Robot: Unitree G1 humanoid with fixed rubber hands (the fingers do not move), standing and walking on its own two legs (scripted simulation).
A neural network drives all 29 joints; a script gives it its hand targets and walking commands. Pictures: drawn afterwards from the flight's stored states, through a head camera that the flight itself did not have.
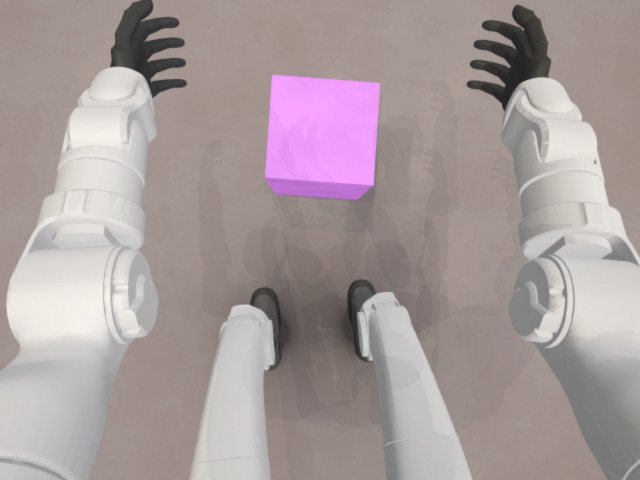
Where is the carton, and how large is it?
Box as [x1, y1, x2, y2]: [265, 75, 379, 199]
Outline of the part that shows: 272,75 265,177 276,194 357,199 373,184 379,83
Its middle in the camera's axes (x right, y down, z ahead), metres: +0.01 -0.21 +0.87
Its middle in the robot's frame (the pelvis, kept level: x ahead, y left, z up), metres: +0.56 -0.05 -0.53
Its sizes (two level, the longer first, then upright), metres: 0.210 0.200 0.250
